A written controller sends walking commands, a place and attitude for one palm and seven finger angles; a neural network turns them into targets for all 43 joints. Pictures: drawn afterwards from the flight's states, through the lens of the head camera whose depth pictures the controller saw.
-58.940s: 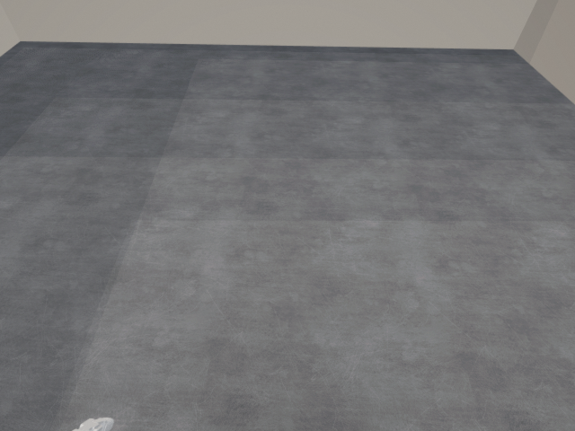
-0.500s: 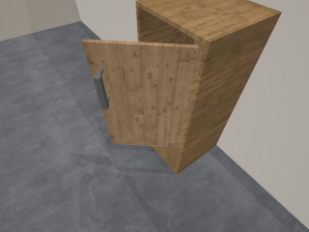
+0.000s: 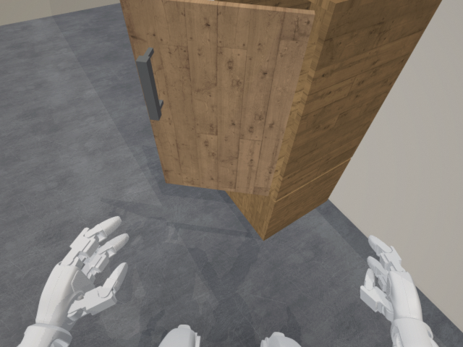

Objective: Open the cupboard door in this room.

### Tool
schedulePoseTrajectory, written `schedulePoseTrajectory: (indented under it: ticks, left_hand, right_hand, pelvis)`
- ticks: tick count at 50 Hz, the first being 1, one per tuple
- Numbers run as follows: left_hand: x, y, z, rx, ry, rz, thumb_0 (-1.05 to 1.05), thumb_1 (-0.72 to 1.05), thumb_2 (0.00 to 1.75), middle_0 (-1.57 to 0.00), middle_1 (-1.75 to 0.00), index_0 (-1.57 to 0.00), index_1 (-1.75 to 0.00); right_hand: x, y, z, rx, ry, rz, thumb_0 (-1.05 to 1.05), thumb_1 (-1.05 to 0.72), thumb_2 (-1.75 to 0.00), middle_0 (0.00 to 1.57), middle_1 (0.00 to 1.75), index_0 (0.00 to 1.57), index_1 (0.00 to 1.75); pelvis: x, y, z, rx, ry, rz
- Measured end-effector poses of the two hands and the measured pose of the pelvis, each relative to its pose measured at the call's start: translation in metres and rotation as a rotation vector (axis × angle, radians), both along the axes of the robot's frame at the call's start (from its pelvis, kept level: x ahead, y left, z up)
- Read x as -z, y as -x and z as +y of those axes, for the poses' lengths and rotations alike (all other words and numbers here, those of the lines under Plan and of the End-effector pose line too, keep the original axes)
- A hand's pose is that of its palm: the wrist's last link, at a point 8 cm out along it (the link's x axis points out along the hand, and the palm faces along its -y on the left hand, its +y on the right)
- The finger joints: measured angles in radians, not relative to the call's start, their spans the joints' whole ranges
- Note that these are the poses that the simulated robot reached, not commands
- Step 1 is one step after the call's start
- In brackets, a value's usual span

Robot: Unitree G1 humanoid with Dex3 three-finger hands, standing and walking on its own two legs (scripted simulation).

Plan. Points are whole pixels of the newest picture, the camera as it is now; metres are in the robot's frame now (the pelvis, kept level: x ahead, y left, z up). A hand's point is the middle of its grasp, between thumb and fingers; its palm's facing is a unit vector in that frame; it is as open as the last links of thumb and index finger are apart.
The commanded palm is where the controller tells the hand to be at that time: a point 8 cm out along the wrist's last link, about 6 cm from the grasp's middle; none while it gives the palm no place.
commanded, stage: raise the hand with hooked fingers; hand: left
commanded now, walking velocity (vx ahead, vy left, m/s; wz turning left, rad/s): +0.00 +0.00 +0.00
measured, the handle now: (152, 85) +0.62 +0.23 +0.09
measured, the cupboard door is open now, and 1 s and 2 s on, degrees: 49 49 49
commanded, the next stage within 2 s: move the hooked fingers beside the handle in 1.70 s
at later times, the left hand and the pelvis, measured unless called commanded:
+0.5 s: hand (72, 263) +0.22 +0.26 +0.06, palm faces -0.03 -1.00 -0.06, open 11.5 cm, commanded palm +0.20 +0.31 +0.06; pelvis -0.02 +0.03 +0.01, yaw +0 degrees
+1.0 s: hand (53, 223) +0.27 +0.29 +0.09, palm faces -0.02 -1.00 -0.05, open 13.8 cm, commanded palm +0.25 +0.34 +0.10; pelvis +0.00 +0.03 +0.02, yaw +1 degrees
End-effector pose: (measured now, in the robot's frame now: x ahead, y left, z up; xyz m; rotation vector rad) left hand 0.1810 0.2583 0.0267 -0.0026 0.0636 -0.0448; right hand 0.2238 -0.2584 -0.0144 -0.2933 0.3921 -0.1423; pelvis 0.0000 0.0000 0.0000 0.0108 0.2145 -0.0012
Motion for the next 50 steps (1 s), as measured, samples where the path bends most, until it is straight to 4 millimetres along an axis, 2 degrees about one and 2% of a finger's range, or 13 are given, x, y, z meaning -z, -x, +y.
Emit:
schedulePoseTrajectory:
  ticks: [3,6,10,14,19,24,28,33,42,50]
  left_hand:
    - [0.009,0.020,0.012,-0.068,0.009,0.034,0.01,0.56,0.75,-0.23,-0.51,-0.23,-0.52]
    - [0.002,0.024,0.018,-0.084,-0.019,-0.006,0.02,0.49,0.72,-0.23,-0.56,-0.23,-0.56]
    - [-0.011,0.010,0.020,-0.027,-0.044,-0.059,0.02,0.40,0.68,-0.24,-0.62,-0.24,-0.62]
    - [-0.018,-0.009,0.023,0.029,-0.045,-0.024,0.01,0.30,0.64,-0.24,-0.68,-0.25,-0.68]
    - [-0.026,-0.019,0.038,0.009,-0.045,0.022,0.01,0.19,0.59,-0.25,-0.75,-0.26,-0.76]
    - [-0.035,-0.022,0.051,-0.015,-0.060,-0.007,0.01,0.07,0.54,-0.26,-0.83,-0.26,-0.83]
    - [-0.035,-0.026,0.056,-0.005,-0.056,-0.010,0.01,-0.02,0.50,-0.27,-0.89,-0.27,-0.89]
    - [-0.040,-0.034,0.060,0.002,-0.058,-0.022,0.00,-0.14,0.45,-0.27,-0.96,-0.28,-0.97]
    - [-0.056,-0.048,0.076,-0.025,-0.065,-0.031,0.00,-0.35,0.36,-0.29,-1.10,-0.29,-1.10]
    - [-0.066,-0.066,0.088,-0.029,-0.057,-0.022,-0.01,-0.46,0.31,-0.30,-1.17,-0.30,-1.17]
  right_hand:
    - [0.005,-0.006,0.010,-0.028,0.011,-0.007,0.01,-0.91,-0.89,0.20,0.30,0.20,0.30]
    - [0.019,0.000,0.025,-0.059,0.009,0.039,0.01,-0.91,-0.89,0.20,0.30,0.20,0.30]
    - [0.043,0.024,0.047,-0.071,-0.034,0.137,0.01,-0.91,-0.89,0.20,0.30,0.20,0.30]
    - [0.059,0.057,0.062,-0.032,-0.095,0.228,0.01,-0.91,-0.89,0.21,0.30,0.20,0.30]
    - [0.061,0.094,0.064,0.029,-0.120,0.299,0.01,-0.90,-0.89,0.21,0.30,0.20,0.30]
    - [0.055,0.110,0.053,0.056,-0.078,0.324,0.01,-0.90,-0.89,0.21,0.30,0.20,0.30]
    - [0.047,0.108,0.042,0.067,-0.032,0.314,0.01,-0.90,-0.89,0.21,0.30,0.20,0.30]
    - [0.032,0.093,0.038,0.064,0.001,0.265,0.01,-0.90,-0.89,0.21,0.30,0.20,0.30]
    - [0.016,0.060,0.055,0.003,-0.020,0.201,0.01,-0.91,-0.89,0.21,0.30,0.20,0.30]
    - [0.019,0.052,0.063,-0.024,-0.043,0.227,0.01,-0.90,-0.89,0.21,0.30,0.20,0.30]
  pelvis:
    - [0.009,0.003,0.001,-0.012,0.020,0.001]
    - [0.013,0.007,0.003,-0.024,0.041,-0.001]
    - [0.015,0.013,0.007,-0.036,0.062,-0.004]
    - [0.009,0.018,0.012,-0.030,0.065,-0.004]
    - [0.000,0.018,0.020,-0.016,0.058,-0.005]
    - [-0.005,0.016,0.028,-0.012,0.055,-0.006]
    - [-0.007,0.015,0.032,-0.013,0.054,-0.010]
    - [-0.011,0.012,0.035,-0.014,0.057,-0.022]
    - [-0.019,0.004,0.035,-0.020,0.061,-0.038]
    - [-0.024,-0.002,0.031,-0.022,0.060,-0.042]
